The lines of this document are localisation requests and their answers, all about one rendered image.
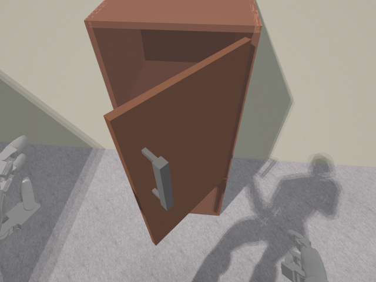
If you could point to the cupboard door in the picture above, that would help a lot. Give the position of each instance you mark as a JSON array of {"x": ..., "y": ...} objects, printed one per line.
[{"x": 189, "y": 121}]

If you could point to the left robot hand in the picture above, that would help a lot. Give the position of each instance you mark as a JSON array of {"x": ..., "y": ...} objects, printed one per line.
[{"x": 11, "y": 161}]

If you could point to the right robot hand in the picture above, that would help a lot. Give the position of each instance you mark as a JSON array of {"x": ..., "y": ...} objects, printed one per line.
[{"x": 308, "y": 264}]

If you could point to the handle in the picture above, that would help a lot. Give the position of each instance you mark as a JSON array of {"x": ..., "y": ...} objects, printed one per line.
[{"x": 162, "y": 175}]

